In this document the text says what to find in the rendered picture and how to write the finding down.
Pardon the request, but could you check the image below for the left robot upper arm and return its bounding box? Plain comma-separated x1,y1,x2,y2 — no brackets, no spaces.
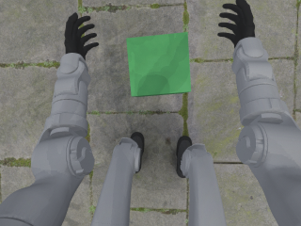
0,135,95,226

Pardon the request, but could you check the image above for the left robot forearm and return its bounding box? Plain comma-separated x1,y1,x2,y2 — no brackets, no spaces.
31,53,91,175

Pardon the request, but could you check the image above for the robot right hand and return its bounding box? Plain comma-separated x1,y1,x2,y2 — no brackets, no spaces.
217,0,255,48

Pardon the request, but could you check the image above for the left robot shin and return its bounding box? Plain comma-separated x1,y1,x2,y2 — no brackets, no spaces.
112,137,139,154

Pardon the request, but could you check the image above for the robot shin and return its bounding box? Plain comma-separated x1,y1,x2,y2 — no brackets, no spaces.
180,143,214,171
112,137,139,154

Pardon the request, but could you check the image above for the right robot forearm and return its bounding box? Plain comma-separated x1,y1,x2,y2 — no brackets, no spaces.
231,37,301,131

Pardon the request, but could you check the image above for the right robot upper arm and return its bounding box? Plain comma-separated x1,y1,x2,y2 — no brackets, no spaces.
235,122,301,226

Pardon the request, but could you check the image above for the robot left hand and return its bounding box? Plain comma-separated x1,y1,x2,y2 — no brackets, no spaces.
64,12,99,60

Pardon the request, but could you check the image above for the carton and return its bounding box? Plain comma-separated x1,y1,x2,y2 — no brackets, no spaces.
126,32,191,97

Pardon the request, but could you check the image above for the right robot shin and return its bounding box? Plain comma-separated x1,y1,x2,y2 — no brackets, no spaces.
180,143,214,171

